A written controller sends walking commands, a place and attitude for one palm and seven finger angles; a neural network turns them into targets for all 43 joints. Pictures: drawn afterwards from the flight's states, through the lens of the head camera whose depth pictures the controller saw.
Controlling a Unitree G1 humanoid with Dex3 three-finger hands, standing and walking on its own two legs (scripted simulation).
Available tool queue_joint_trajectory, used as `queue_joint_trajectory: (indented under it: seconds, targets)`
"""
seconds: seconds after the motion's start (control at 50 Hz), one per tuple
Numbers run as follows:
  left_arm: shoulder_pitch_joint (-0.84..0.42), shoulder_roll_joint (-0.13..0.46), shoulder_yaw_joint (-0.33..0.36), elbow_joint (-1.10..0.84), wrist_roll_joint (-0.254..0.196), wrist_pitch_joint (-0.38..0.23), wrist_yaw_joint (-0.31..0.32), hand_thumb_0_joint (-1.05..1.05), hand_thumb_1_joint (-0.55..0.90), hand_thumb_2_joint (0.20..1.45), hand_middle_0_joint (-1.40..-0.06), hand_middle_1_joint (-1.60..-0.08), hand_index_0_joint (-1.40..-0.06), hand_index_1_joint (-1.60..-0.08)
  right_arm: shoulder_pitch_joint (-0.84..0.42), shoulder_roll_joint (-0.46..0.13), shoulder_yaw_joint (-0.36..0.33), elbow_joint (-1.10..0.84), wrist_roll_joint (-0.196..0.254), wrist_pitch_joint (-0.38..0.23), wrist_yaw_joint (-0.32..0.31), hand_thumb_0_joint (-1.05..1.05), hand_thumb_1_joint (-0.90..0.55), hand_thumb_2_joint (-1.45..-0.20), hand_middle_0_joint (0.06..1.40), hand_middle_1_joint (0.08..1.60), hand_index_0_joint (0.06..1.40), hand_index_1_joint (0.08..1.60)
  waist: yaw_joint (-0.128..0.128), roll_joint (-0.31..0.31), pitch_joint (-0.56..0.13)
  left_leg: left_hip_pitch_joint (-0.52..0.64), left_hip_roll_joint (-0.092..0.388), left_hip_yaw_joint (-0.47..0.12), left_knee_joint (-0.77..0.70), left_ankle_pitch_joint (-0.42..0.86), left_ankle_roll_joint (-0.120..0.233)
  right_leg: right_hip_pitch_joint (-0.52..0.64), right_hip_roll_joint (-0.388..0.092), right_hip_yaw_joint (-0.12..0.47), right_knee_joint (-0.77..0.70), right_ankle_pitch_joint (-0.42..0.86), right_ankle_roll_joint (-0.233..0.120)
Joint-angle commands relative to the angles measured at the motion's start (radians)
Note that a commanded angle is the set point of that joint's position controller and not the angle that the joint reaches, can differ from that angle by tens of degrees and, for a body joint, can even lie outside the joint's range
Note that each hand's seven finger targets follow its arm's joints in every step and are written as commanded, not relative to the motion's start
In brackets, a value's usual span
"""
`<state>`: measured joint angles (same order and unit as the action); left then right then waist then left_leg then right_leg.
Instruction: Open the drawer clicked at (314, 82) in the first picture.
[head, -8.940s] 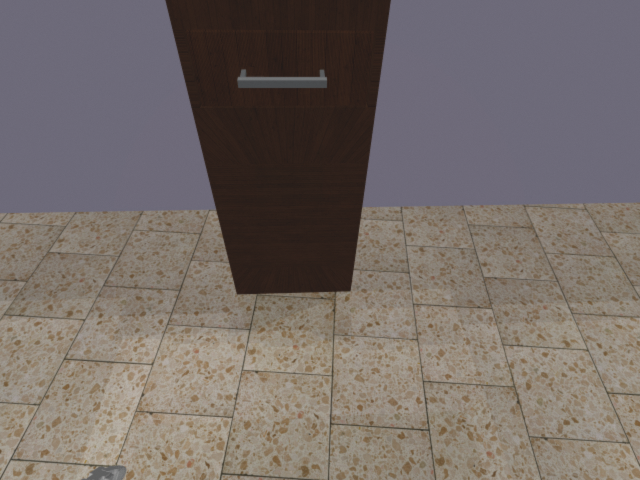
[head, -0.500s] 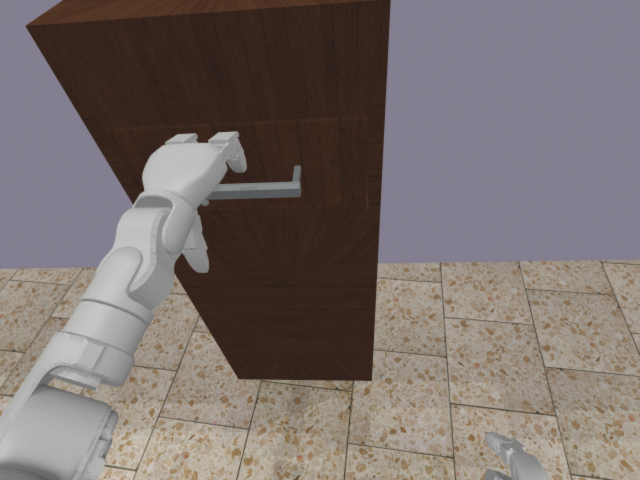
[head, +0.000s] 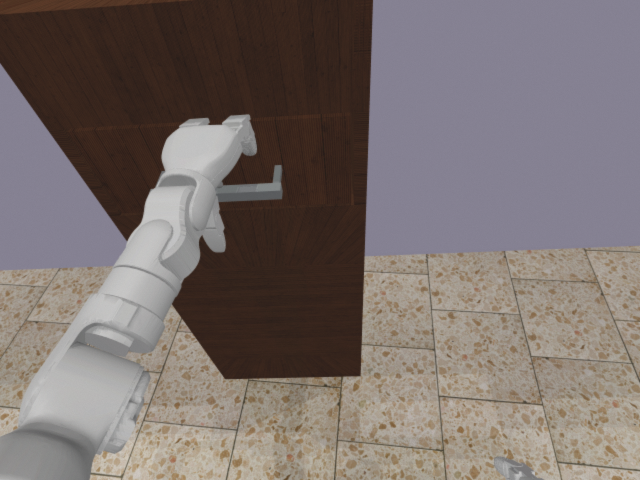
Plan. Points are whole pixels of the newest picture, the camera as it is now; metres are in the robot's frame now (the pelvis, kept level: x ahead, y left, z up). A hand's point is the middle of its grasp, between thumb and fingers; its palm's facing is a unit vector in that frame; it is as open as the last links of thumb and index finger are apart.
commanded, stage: move the hooked fingers above the handle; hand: left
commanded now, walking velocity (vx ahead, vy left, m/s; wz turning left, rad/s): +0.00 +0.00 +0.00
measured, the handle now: (218, 184) +0.49 +0.17 +0.10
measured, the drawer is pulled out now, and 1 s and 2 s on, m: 0.00 0.00 0.00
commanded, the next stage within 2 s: lower the fingers behind the handle in 1.40 s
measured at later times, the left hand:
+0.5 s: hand (217, 180) +0.45 +0.15 +0.15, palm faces +0.00 -0.05 -1.00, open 13.8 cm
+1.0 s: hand (217, 178) +0.45 +0.15 +0.15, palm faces +0.01 -0.05 -1.00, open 13.7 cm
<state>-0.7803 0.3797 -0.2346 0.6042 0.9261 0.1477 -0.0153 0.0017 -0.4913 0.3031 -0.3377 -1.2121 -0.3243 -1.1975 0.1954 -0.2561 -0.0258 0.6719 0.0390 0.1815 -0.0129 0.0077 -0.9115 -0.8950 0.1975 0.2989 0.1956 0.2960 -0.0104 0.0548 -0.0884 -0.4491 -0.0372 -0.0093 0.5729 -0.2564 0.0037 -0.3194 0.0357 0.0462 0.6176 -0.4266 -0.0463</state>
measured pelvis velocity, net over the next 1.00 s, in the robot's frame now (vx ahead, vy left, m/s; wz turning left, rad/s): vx -0.02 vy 0.00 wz -0.02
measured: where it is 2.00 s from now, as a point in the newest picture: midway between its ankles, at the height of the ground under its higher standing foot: outside the picture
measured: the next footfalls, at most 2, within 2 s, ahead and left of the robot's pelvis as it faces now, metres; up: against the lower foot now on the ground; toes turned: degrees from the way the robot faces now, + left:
none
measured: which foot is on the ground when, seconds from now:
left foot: down 0.00-1.00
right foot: down 0.00-1.00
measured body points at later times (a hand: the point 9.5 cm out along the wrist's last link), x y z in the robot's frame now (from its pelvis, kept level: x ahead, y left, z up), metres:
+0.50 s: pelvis -0.01 +0.00 +0.00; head +0.01 -0.03 +0.45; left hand +0.45 +0.15 +0.20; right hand +0.08 -0.26 -0.14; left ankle +0.01 +0.12 -0.73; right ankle -0.08 -0.09 -0.73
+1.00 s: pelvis -0.02 +0.00 +0.00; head +0.00 -0.03 +0.45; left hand +0.45 +0.15 +0.20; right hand +0.06 -0.26 -0.13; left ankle +0.01 +0.12 -0.73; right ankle -0.08 -0.09 -0.73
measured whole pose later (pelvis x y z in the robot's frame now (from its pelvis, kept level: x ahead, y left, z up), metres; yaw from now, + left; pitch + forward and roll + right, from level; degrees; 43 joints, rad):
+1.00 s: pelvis -0.02 +0.00 +0.00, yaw -1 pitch +7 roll +1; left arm -0.88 0.40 -0.16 0.85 0.97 0.07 0.02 0.00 -0.49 0.30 -0.44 -1.22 -0.35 -1.21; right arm 0.26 -0.25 -0.02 0.69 0.06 0.15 -0.06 0.01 -0.91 -0.89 0.20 0.30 0.20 0.30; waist -0.07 0.06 -0.11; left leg -0.46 -0.02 0.01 0.56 -0.23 0.00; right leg -0.34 0.05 0.06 0.61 -0.39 -0.04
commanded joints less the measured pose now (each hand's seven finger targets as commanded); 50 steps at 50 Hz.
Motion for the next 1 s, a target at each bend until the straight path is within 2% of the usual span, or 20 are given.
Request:
queue_joint_trajectory:
  seconds: [0.0,0.04,0.1,0.14,0.16,0.2,0.24,0.28,0.34,0.38,0.42,0.46,0.6,0.68,0.72,0.8,0.84,0.86,0.94,0.98]
  targets:
    - [-0.520,0.189,0.108,-0.122,0.031,0.018,0.064,0.000,-0.500,0.300,-0.300,-1.200,-0.300,-1.200,-0.017,-0.110,-0.036,-0.104,-0.001,-0.020,0.000,0.000,-0.900,-0.900,0.200,0.300,0.200,0.300,-0.018,-0.108,-0.386,0.279,-0.006,0.046,0.037,0.433,0.049,0.032,-0.018,-0.024,-0.045,0.694,0.023]
    - [-0.517,0.245,0.149,-0.098,0.034,0.022,0.061,0.000,-0.500,0.300,-0.300,-1.200,-0.300,-1.200,-0.017,-0.119,-0.035,-0.101,-0.004,-0.015,-0.002,0.000,-0.900,-0.900,0.200,0.300,0.200,0.300,-0.012,-0.142,-0.382,0.253,-0.007,0.049,0.033,0.412,0.050,0.063,-0.027,-0.016,-0.052,0.710,0.026]
    - [-0.539,0.197,0.106,-0.094,0.039,0.021,0.055,0.000,-0.500,0.300,-0.300,-1.200,-0.300,-1.200,-0.029,-0.109,-0.033,-0.106,0.002,-0.011,-0.007,0.000,-0.900,-0.900,0.200,0.300,0.200,0.300,-0.023,-0.109,-0.347,0.258,-0.005,0.050,0.022,0.367,0.051,0.019,-0.020,-0.021,-0.060,0.639,0.025]
    - [-0.545,0.238,0.132,-0.048,0.037,0.018,0.054,0.000,-0.500,0.300,-0.300,-1.200,-0.300,-1.200,-0.017,-0.118,-0.032,-0.100,0.003,-0.008,-0.014,0.000,-0.900,-0.900,0.200,0.300,0.200,0.300,-0.025,-0.135,-0.334,0.236,-0.004,0.049,0.015,0.337,0.051,0.028,-0.024,-0.018,-0.071,0.599,0.024]
    - [-0.581,0.219,0.112,-0.062,0.035,0.012,0.054,0.000,-0.500,0.300,-0.300,-1.200,-0.300,-1.200,-0.020,-0.114,-0.031,-0.105,0.006,-0.012,-0.017,0.000,-0.900,-0.900,0.200,0.300,0.200,0.300,-0.030,-0.136,-0.334,0.236,-0.005,0.050,0.012,0.324,0.054,0.023,-0.024,-0.013,-0.075,0.604,0.028]
    - [-0.573,0.266,0.151,-0.063,0.047,0.003,0.060,0.000,-0.500,0.300,-0.300,-1.200,-0.300,-1.200,-0.017,-0.115,-0.032,-0.103,0.002,-0.013,-0.023,0.000,-0.900,-0.900,0.200,0.300,0.200,0.300,-0.019,-0.096,-0.368,0.251,-0.004,0.050,0.012,0.328,0.053,0.032,-0.023,-0.010,-0.068,0.592,0.024]
    - [-0.595,0.208,0.103,-0.044,0.038,-0.004,0.057,0.000,-0.500,0.300,-0.300,-1.200,-0.300,-1.200,-0.008,-0.109,-0.034,-0.103,0.006,-0.016,-0.023,0.000,-0.900,-0.900,0.200,0.300,0.200,0.300,-0.039,-0.111,-0.337,0.253,0.000,0.049,0.010,0.313,0.053,0.006,-0.023,-0.017,-0.082,0.548,0.023]
    - [-0.586,0.274,0.160,-0.040,0.034,-0.015,0.064,0.000,-0.500,0.300,-0.300,-1.200,-0.300,-1.200,-0.002,-0.117,-0.033,-0.105,0.005,-0.023,-0.028,0.000,-0.900,-0.900,0.200,0.300,0.200,0.300,-0.023,-0.108,-0.349,0.244,0.000,0.048,0.002,0.291,0.056,0.023,-0.021,-0.009,-0.085,0.540,0.025]
    - [-0.597,0.249,0.134,-0.027,0.029,-0.029,0.063,0.000,-0.500,0.300,-0.300,-1.200,-0.300,-1.200,0.002,-0.113,-0.032,-0.107,0.008,-0.027,-0.029,0.000,-0.900,-0.900,0.200,0.300,0.200,0.300,-0.033,-0.111,-0.341,0.236,-0.001,0.050,0.000,0.282,0.055,0.021,-0.025,-0.011,-0.091,0.527,0.026]
    - [-0.597,0.298,0.170,-0.002,0.040,-0.031,0.073,0.000,-0.500,0.300,-0.300,-1.200,-0.300,-1.200,0.008,-0.119,-0.032,-0.100,0.009,-0.031,-0.033,0.000,-0.900,-0.900,0.200,0.300,0.200,0.300,-0.029,-0.107,-0.325,0.223,0.002,0.047,-0.007,0.257,0.055,0.009,-0.020,-0.010,-0.091,0.500,0.025]
    - [-0.613,0.284,0.157,-0.008,0.039,-0.033,0.079,0.000,-0.500,0.300,-0.300,-1.200,-0.300,-1.200,0.010,-0.118,-0.033,-0.099,0.011,-0.037,-0.035,0.000,-0.900,-0.900,0.200,0.300,0.200,0.300,-0.036,-0.100,-0.323,0.230,0.003,0.051,-0.009,0.244,0.055,-0.005,-0.019,-0.010,-0.100,0.474,0.026]
    - [-0.620,0.361,0.216,-0.009,0.043,-0.042,0.087,0.000,-0.500,0.300,-0.300,-1.200,-0.300,-1.200,0.017,-0.125,-0.033,-0.095,0.009,-0.040,-0.037,0.000,-0.900,-0.900,0.200,0.300,0.200,0.300,-0.023,-0.104,-0.362,0.219,0.003,0.053,-0.009,0.253,0.056,0.035,-0.024,-0.001,-0.097,0.503,0.028]
    - [-0.619,0.337,0.187,0.030,0.047,-0.028,0.097,0.000,-0.500,0.300,-0.300,-1.200,-0.300,-1.200,0.016,-0.126,-0.030,-0.090,0.017,-0.044,-0.042,0.000,-0.900,-0.900,0.200,0.300,0.200,0.300,-0.038,-0.088,-0.301,0.212,0.008,0.055,-0.022,0.225,0.054,-0.007,-0.017,-0.008,-0.113,0.442,0.027]
    - [-0.662,0.383,0.216,0.030,0.059,-0.027,0.107,0.000,-0.500,0.300,-0.300,-1.200,-0.300,-1.200,0.030,-0.128,-0.031,-0.085,0.015,-0.051,-0.047,0.000,-0.900,-0.900,0.200,0.300,0.200,0.300,-0.033,-0.072,-0.348,0.221,0.010,0.054,-0.021,0.239,0.054,0.010,-0.016,-0.005,-0.107,0.439,0.025]
    - [-0.664,0.354,0.197,0.029,0.060,-0.025,0.109,0.000,-0.500,0.300,-0.300,-1.200,-0.300,-1.200,0.030,-0.125,-0.032,-0.086,0.015,-0.054,-0.047,0.000,-0.900,-0.900,0.200,0.300,0.200,0.300,-0.038,-0.068,-0.346,0.235,0.010,0.055,-0.019,0.244,0.055,-0.003,-0.014,-0.009,-0.109,0.435,0.024]
    - [-0.659,0.381,0.219,0.057,0.062,-0.022,0.110,0.000,-0.500,0.300,-0.300,-1.200,-0.300,-1.200,0.033,-0.128,-0.030,-0.086,0.016,-0.060,-0.050,0.000,-0.900,-0.900,0.200,0.300,0.200,0.300,-0.038,-0.111,-0.330,0.216,0.011,0.054,-0.020,0.227,0.057,-0.001,-0.015,-0.007,-0.114,0.431,0.029]
    - [-0.673,0.364,0.201,0.071,0.061,-0.022,0.104,0.000,-0.500,0.300,-0.300,-1.200,-0.300,-1.200,0.035,-0.126,-0.028,-0.089,0.016,-0.063,-0.051,0.000,-0.900,-0.900,0.200,0.300,0.200,0.300,-0.044,-0.107,-0.328,0.211,0.010,0.058,-0.021,0.223,0.057,0.003,-0.021,-0.005,-0.121,0.425,0.030]
    - [-0.676,0.413,0.240,0.053,0.064,-0.027,0.107,0.000,-0.500,0.300,-0.300,-1.200,-0.300,-1.200,0.037,-0.130,-0.029,-0.088,0.017,-0.064,-0.052,0.000,-0.900,-0.900,0.200,0.300,0.200,0.300,-0.034,-0.098,-0.347,0.215,0.012,0.057,-0.017,0.236,0.058,0.013,-0.018,0.001,-0.113,0.450,0.030]
    - [-0.670,0.380,0.214,0.061,0.065,-0.033,0.101,0.000,-0.500,0.300,-0.300,-1.200,-0.300,-1.200,0.032,-0.125,-0.029,-0.094,0.015,-0.063,-0.053,0.000,-0.900,-0.900,0.200,0.300,0.200,0.300,-0.041,-0.109,-0.334,0.212,0.010,0.059,-0.018,0.234,0.057,0.011,-0.020,-0.003,-0.118,0.439,0.030]
    - [-0.648,0.408,0.239,0.053,0.070,-0.034,0.106,0.000,-0.500,0.300,-0.300,-1.200,-0.300,-1.200,0.029,-0.126,-0.029,-0.097,0.015,-0.064,-0.054,0.000,-0.900,-0.900,0.200,0.300,0.200,0.300,-0.028,-0.080,-0.341,0.218,0.010,0.058,-0.018,0.236,0.057,0.009,-0.015,-0.003,-0.111,0.440,0.027]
